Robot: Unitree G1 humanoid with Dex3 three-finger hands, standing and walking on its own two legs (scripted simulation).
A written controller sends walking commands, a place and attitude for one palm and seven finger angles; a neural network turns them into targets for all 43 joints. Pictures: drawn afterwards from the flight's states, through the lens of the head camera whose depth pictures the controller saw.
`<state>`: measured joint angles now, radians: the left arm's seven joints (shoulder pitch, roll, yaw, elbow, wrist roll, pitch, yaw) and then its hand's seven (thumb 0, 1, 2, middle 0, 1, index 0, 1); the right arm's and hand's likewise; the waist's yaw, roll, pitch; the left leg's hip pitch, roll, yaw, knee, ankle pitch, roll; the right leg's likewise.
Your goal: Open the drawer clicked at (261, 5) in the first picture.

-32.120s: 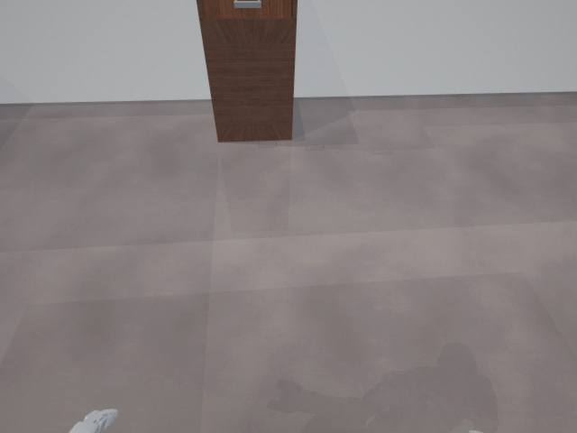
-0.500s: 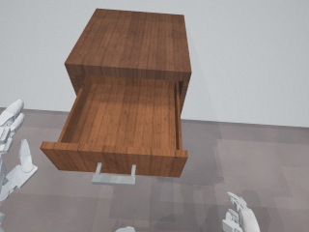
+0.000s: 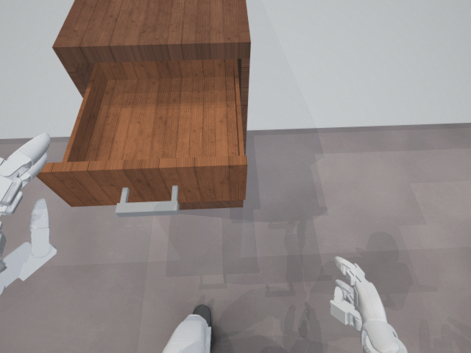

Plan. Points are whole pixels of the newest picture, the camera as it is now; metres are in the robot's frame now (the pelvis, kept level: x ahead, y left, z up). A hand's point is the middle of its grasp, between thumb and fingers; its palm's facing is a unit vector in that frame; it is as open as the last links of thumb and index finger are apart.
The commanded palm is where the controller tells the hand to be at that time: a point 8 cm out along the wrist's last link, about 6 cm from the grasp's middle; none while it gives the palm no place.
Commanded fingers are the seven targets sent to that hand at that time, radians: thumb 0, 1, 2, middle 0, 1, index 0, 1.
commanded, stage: stop stepping back and stand still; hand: left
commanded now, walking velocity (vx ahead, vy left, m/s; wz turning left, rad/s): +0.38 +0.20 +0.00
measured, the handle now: (149, 200) +0.37 +0.19 -0.03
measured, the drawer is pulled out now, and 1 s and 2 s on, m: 0.29 0.29 0.29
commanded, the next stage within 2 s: let the arm hang, fingers relaxed in 0.90 s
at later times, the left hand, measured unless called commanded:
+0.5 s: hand out of the picture +0.08 +0.22 +0.19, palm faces +0.38 -0.77 -0.51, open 7.4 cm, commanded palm +0.02 +0.27 +0.19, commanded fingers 0.00 0.90 0.90 -0.20 -0.30 -0.20 -0.30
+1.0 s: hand out of the picture +0.06 +0.22 +0.19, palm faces +0.37 -0.78 -0.50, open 7.4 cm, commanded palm none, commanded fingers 0.00 0.90 0.90 -0.20 -0.30 -0.20 -0.30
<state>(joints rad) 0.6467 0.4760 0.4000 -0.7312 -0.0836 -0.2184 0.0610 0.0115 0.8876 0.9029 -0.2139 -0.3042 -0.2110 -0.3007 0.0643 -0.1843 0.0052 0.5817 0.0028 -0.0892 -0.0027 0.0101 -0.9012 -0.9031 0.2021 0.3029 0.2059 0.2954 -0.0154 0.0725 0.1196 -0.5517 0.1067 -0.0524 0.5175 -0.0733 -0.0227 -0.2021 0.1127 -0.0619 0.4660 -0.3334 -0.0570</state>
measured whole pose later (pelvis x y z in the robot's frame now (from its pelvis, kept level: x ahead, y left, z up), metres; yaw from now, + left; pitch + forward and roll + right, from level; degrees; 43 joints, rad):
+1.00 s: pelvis -0.12 -0.02 +0.01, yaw +4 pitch +1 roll +0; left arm 0.65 0.47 0.41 -0.65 -0.03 -0.23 0.17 0.01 0.89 0.90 -0.21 -0.30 -0.21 -0.30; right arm 0.26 -0.20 -0.04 0.60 0.00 -0.12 -0.05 0.01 -0.90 -0.90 0.20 0.30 0.20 0.29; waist -0.05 -0.05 0.01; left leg -0.22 -0.01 0.04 0.47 -0.25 0.02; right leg -0.42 0.03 -0.06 0.82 -0.41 -0.01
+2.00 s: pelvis -0.10 -0.03 +0.01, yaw +4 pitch -2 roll +0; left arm 0.28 0.13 0.02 1.12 0.01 0.00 0.03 0.01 0.92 0.90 -0.20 -0.30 -0.20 -0.30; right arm 0.33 -0.09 0.00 1.12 -0.01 0.00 -0.04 0.01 -0.91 -0.90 0.20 0.30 0.20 0.29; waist 0.00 0.00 0.06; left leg -0.12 0.03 0.04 0.42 -0.27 0.00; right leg -0.18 0.01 -0.03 0.41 -0.20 -0.02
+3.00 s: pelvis -0.08 -0.01 +0.02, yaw +4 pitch -2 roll +0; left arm 0.28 0.12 0.02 1.14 0.01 0.00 0.03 0.00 0.91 0.90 -0.20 -0.30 -0.20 -0.30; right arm 0.33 -0.10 0.00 1.13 -0.01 -0.01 -0.05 0.00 -0.91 -0.90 0.20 0.30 0.20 0.29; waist -0.01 0.00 0.08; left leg -0.09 0.00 0.05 0.40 -0.28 0.02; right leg -0.16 -0.01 -0.02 0.41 -0.23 0.00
